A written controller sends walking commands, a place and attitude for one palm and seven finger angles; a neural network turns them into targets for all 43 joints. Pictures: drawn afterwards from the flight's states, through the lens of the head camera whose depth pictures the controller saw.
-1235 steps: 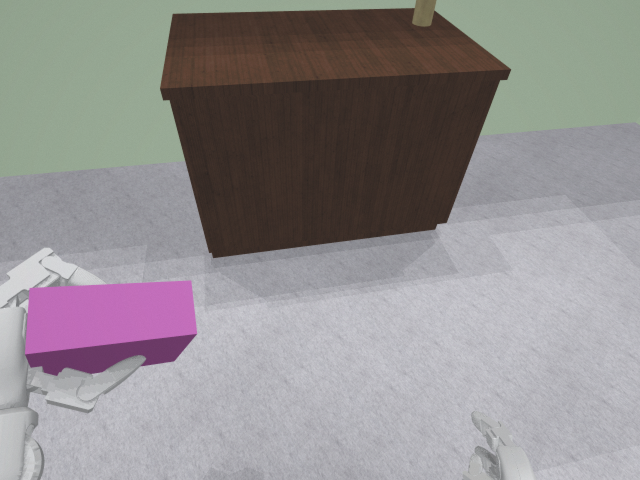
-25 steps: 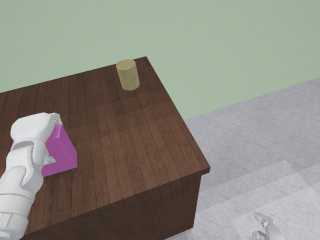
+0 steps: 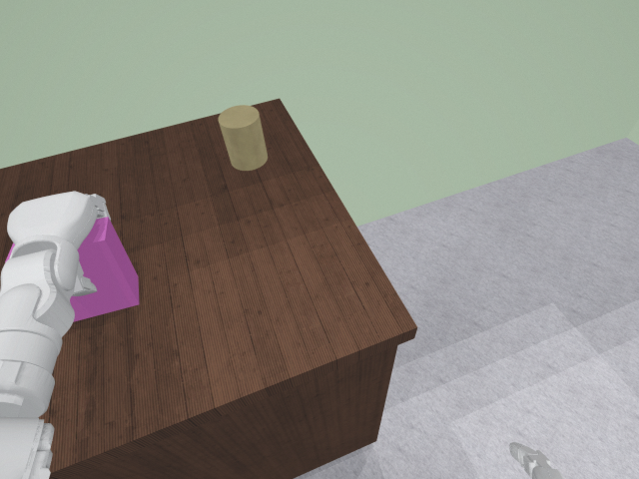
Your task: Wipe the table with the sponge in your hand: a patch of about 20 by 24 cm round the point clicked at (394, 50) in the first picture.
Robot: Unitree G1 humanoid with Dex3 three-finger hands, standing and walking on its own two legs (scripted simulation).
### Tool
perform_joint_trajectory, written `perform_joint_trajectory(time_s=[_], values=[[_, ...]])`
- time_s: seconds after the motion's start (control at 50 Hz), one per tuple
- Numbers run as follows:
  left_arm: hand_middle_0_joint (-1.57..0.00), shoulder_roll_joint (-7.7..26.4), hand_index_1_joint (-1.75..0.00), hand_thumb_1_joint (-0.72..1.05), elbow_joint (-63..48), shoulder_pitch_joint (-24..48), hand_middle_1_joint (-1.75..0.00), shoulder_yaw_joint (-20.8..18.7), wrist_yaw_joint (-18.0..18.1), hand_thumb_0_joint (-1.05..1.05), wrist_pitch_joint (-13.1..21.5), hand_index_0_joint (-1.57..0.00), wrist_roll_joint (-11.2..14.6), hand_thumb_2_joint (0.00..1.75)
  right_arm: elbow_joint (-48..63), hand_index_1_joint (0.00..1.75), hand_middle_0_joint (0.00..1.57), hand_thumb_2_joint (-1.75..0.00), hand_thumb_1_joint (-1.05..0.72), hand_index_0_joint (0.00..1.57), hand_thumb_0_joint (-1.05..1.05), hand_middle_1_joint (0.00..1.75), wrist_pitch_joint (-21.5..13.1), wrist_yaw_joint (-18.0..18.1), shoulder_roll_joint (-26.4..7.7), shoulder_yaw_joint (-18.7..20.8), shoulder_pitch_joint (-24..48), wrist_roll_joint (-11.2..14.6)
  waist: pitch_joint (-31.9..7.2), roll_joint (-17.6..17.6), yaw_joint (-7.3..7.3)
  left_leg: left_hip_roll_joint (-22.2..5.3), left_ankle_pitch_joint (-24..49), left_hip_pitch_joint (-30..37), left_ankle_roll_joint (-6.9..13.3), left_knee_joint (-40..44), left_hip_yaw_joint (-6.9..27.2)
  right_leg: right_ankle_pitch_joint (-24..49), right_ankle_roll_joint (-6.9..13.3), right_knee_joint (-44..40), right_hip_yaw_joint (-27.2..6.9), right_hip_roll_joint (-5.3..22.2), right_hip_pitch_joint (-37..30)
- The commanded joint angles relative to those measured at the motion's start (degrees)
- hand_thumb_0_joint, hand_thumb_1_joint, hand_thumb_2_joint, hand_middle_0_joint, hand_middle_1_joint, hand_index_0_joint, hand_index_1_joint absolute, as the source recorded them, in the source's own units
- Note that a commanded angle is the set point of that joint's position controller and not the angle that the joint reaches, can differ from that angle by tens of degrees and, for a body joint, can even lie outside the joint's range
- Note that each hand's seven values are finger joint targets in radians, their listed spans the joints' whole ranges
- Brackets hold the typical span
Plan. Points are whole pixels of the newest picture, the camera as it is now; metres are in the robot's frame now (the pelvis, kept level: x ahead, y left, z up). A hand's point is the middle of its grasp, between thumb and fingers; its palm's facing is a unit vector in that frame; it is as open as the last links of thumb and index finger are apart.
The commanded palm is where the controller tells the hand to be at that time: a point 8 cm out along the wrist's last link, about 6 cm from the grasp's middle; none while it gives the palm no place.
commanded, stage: wipe forward along the first lane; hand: left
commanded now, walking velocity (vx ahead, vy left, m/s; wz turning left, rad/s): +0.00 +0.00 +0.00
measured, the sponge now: (88, 283) +0.34 +0.36 +0.04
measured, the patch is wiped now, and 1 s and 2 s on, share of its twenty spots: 0.35 0.50 0.80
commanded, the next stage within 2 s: slide across to the middle lane in 0.28 s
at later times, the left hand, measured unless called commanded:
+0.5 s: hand (72, 228) +0.40 +0.38 +0.09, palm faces -0.10 +0.01 -1.00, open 9.7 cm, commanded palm +0.38 +0.36 +0.14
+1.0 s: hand (127, 207) +0.44 +0.31 +0.10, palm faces +0.00 -0.03 -1.00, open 9.7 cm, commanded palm +0.40 +0.31 +0.15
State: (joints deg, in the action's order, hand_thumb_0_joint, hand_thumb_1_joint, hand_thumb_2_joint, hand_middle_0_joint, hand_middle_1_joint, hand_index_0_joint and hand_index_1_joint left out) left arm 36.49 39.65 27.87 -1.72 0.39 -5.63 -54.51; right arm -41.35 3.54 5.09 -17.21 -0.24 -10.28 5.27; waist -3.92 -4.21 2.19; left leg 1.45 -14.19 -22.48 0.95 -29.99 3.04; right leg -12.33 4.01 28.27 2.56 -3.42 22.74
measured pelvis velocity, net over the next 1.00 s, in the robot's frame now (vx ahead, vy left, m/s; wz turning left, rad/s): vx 0.04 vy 0.05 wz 0.02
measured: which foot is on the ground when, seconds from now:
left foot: down 0.00-1.00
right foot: down 0.00-1.00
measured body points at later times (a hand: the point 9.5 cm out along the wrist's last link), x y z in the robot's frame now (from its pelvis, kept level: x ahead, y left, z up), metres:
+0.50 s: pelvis +0.02 +0.03 +0.00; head +0.06 +0.01 +0.45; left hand +0.40 +0.37 +0.15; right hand +0.13 -0.24 -0.13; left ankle +0.01 +0.12 -0.73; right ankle +0.02 -0.07 -0.73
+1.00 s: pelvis +0.04 +0.05 +0.01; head +0.07 +0.04 +0.45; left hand +0.43 +0.31 +0.15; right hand +0.22 -0.17 -0.11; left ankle +0.01 +0.12 -0.73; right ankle +0.02 -0.07 -0.73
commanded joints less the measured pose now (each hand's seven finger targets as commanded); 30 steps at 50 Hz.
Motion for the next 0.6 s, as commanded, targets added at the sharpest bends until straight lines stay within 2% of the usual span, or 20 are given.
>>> perform_joint_trajectory(time_s=[0.0, 0.06, 0.08, 0.1, 0.14, 0.16, 0.18, 0.22, 0.26, 0.28, 0.3, 0.34, 0.36, 0.38, 0.42, 0.46, 0.48, 0.52, 0.56, 0.58], values=[[-1.20, 15.0, -1.60, 0.10, -2.5, 16.2, -1.60, -3.3, 2.3, 0.00, 0.4, -1.20, -2.4, 1.30, 7.1, 0.30, 0.20, -0.90, -0.90, 0.20, 0.00, 0.30, -1.8, 0.1, -7.6, 2.6, 2.4, 0.1, -11.7, 5.7, -1.64, 1.0, 2.3, -0.2, 2.9, 2.9, -1.8, 4.9, -1.5, -5.5, -6.2, 3.8, -9.6], [-1.20, 17.6, -1.60, 0.10, 0.2, 16.2, -1.60, -5.3, 2.5, 0.00, 0.4, -1.20, -2.7, 1.30, 6.6, 0.30, 0.20, -0.90, -0.90, 0.20, 0.00, 0.30, -1.2, -0.1, -8.1, 2.7, 1.4, 0.1, -11.4, 6.3, -1.54, 1.0, 3.2, -0.9, 2.9, 2.7, -1.9, 6.8, -1.5, -5.4, -6.3, 3.7, -10.1], [-1.20, 18.6, -1.60, 0.10, 0.2, 16.0, -1.60, -6.4, 2.4, 0.00, 0.8, -1.20, -2.6, 1.30, 6.8, 0.30, 0.20, -0.90, -0.90, 0.20, 0.00, 0.30, -1.1, -0.1, -8.2, 2.6, 1.5, 0.1, -12.3, 5.4, -1.04, 0.9, 4.4, -1.0, 2.8, 3.0, -1.5, 8.3, -1.1, -5.0, -6.2, 3.6, -10.6], [-1.20, 17.1, -1.60, 0.10, 0.4, 16.2, -1.60, -4.9, 2.4, 0.00, 0.9, -1.20, -2.8, 1.30, 6.7, 0.30, 0.20, -0.90, -0.90, 0.20, 0.00, 0.30, -0.9, -0.2, -8.1, 2.7, 1.2, 0.1, -12.3, 5.8, -1.43, 1.0, 4.8, -0.8, 2.9, 2.7, -1.7, 8.8, -1.3, -4.9, -5.8, 3.6, -10.6], [-1.20, 17.0, -1.60, 0.10, 0.9, 17.7, -1.60, -4.3, 2.5, 0.00, 0.9, -1.20, -2.6, 1.30, 6.7, 0.30, 0.20, -0.90, -0.90, 0.20, 0.00, 0.30, -0.7, -0.3, -8.3, 2.8, 1.0, 0.2, -11.5, 6.1, -2.00, 0.8, 3.9, -0.7, 3.0, 2.9, -1.9, 7.8, -1.5, -5.4, -5.7, 3.7, -9.6], [-1.20, 18.2, -1.60, 0.10, 2.1, 17.3, -1.60, -5.4, 2.6, 0.00, 0.9, -1.20, -2.9, 1.30, 6.4, 0.30, 0.20, -0.90, -0.90, 0.20, 0.00, 0.30, -0.6, -0.4, -8.5, 2.9, 0.5, 0.2, -11.6, 6.7, -1.78, 0.8, 4.1, -0.9, 3.0, 2.8, -2.0, 7.8, -1.5, -5.4, -5.7, 3.6, -9.7], [-1.20, 18.3, -1.60, 0.10, 1.5, 18.4, -1.60, -5.4, 2.3, 0.00, 1.3, -1.20, -2.8, 1.30, 6.8, 0.30, 0.20, -0.90, -0.90, 0.20, 0.00, 0.30, -0.6, -0.3, -8.4, 2.7, 1.0, 0.3, -11.7, 4.9, -1.62, 0.8, 4.9, -0.9, 2.9, 3.5, -1.4, 8.2, -1.0, -5.3, -5.6, 3.4, -9.3], [-1.20, 17.7, -1.60, 0.10, 2.6, 17.9, -1.60, -4.9, 2.5, 0.00, 1.4, -1.20, -2.9, 1.30, 6.4, 0.30, 0.20, -0.90, -0.90, 0.20, 0.00, 0.30, -0.3, -0.5, -8.5, 3.0, 0.0, 0.2, -12.2, 6.2, -1.85, 0.7, 5.5, -0.3, 2.9, 3.1, -1.7, 8.8, -1.3, -5.1, -5.1, 3.4, -9.5], [-1.20, 17.4, -1.60, 0.10, 2.5, 18.4, -1.60, -4.6, 2.6, 0.00, 1.7, -1.20, -3.0, 1.30, 6.5, 0.30, 0.20, -0.90, -0.90, 0.20, 0.00, 0.30, -0.2, -0.7, -8.5, 3.2, -0.4, 0.2, -13.1, 5.7, -1.86, 0.6, 6.5, 0.3, 2.9, 2.9, -1.8, 10.1, -1.2, -5.0, -5.0, 3.4, -9.5], [-1.20, 19.3, -1.60, 0.10, 2.8, 17.9, -1.60, -6.7, 2.7, 0.00, 1.9, -1.20, -3.1, 1.30, 6.4, 0.30, 0.20, -0.90, -0.90, 0.20, 0.00, 0.30, -0.1, -0.7, -8.7, 3.2, -0.2, 0.2, -13.8, 4.9, -1.16, 0.5, 8.0, 0.5, 2.9, 3.2, -1.3, 11.2, -0.8, -4.7, -5.1, 3.3, -9.8], [-1.20, 18.0, -1.60, 0.10, 2.9, 18.0, -1.60, -5.1, 2.7, 0.00, 2.0, -1.20, -3.2, 1.30, 6.4, 0.30, 0.20, -0.90, -0.90, 0.20, 0.00, 0.30, 0.1, -0.8, -8.6, 3.2, -0.6, 0.1, -13.6, 4.8, -1.40, 0.5, 8.3, 0.8, 2.8, 3.1, -1.5, 11.3, -0.9, -4.6, -4.5, 3.3, -9.8], [-1.20, 17.6, -1.60, 0.10, 3.5, 17.9, -1.60, -5.0, 2.8, 0.00, 2.0, -1.20, -3.3, 1.30, 6.2, 0.30, 0.20, -0.90, -0.90, 0.20, 0.00, 0.30, 0.3, -1.0, -8.8, 3.4, -1.0, 0.2, -13.7, 5.4, -1.62, 0.4, 9.2, 1.0, 2.7, 2.9, -1.6, 12.1, -0.9, -4.4, -4.3, 3.2, -9.2], [-1.20, 16.8, -1.60, 0.10, 3.2, 16.3, -1.60, -5.0, 3.0, 0.00, 2.0, -1.20, -3.1, 1.30, 6.5, 0.30, 0.20, -0.90, -0.90, 0.20, 0.00, 0.30, 0.4, -1.1, -8.6, 3.6, -0.9, 0.1, -14.3, 5.9, -1.16, 0.4, 9.8, 1.4, 2.7, 2.9, -1.5, 12.4, -0.9, -4.4, -4.4, 3.1, -9.5], [-1.20, 15.8, -1.60, 0.10, -0.2, 16.4, -1.60, -4.9, 3.0, 0.00, 2.5, -1.20, -2.5, 1.30, 7.3, 0.30, 0.20, -0.90, -0.90, 0.20, 0.00, 0.30, 0.3, -1.2, -8.4, 3.5, 0.0, 0.1, -16.0, 3.4, -0.58, 0.2, 12.3, 3.1, 2.5, 3.3, -0.9, 14.1, -0.3, -4.0, -4.3, 3.1, -9.9], [-1.20, 13.2, -1.60, 0.10, -4.0, 17.3, -1.60, -2.9, 3.7, 0.00, 2.4, -1.20, -1.9, 1.30, 7.4, 0.30, 0.20, -0.90, -0.90, 0.20, 0.00, 0.30, 0.3, -1.4, -8.1, 3.8, 0.3, 0.1, -17.1, 2.7, -1.22, -0.3, 13.8, 5.7, 2.4, 3.0, -0.9, 14.2, -0.6, -4.0, -3.8, 3.1, -9.4], [-1.20, 13.2, -1.60, 0.10, -6.0, 17.0, -1.60, -3.5, 4.4, 0.00, 1.5, -1.20, -1.5, 1.30, 7.4, 0.30, 0.20, -0.90, -0.90, 0.20, 0.00, 0.30, 0.3, -1.6, -7.9, 3.9, 1.1, 0.2, -15.8, 2.7, -1.07, -0.6, 13.9, 6.4, 2.1, 3.4, -0.2, 12.8, -0.4, -4.4, -3.5, 2.9, -8.6], [-1.20, 11.2, -1.60, 0.10, -8.4, 18.5, -1.60, -2.4, 4.5, 0.00, 1.5, -1.20, -0.6, 1.30, 7.8, 0.30, 0.20, -0.90, -0.90, 0.20, 0.00, 0.30, 0.1, -1.6, -7.6, 3.8, 2.2, 0.2, -15.9, 2.6, -1.10, -0.7, 15.2, 7.5, 2.1, 3.8, 0.3, 13.0, -0.2, -4.6, -3.4, 2.8, -8.0], [-1.20, 10.0, -1.60, 0.10, -9.6, 18.1, -1.60, -1.8, 5.2, 0.00, 0.2, -1.20, 0.5, 1.30, 7.4, 0.30, 0.20, -0.90, -0.90, 0.20, 0.00, 0.30, -0.1, -1.6, -7.6, 3.9, 2.4, 0.3, -15.4, 4.0, -1.46, -0.9, 14.1, 8.4, 1.9, 4.2, 0.7, 11.2, -0.7, -5.0, -2.9, 2.8, -8.0], [-1.20, 8.5, -1.60, 0.10, -10.5, 21.4, -1.60, -0.1, 5.5, 0.00, -1.2, -1.20, 1.3, 1.30, 7.0, 0.30, 0.20, -0.90, -0.90, 0.20, 0.00, 0.30, -0.3, -1.3, -7.3, 3.6, 3.3, 0.6, -13.7, 4.0, -2.32, -1.1, 11.3, 9.2, 1.8, 5.2, 1.1, 8.0, -0.9, -6.0, -2.6, 2.8, -6.6], [-1.20, 9.0, -1.60, 0.10, -11.8, 23.7, -1.60, -0.4, 5.4, 0.00, -1.6, -1.20, 1.7, 1.30, 7.2, 0.30, 0.20, -0.90, -0.90, 0.20, 0.00, 0.30, -0.7, -1.2, -7.3, 3.3, 4.3, 0.7, -13.6, 2.6, -2.13, -1.2, 11.1, 9.6, 1.6, 6.0, 1.8, 7.2, -0.5, -6.1, -2.5, 2.8, -6.2]])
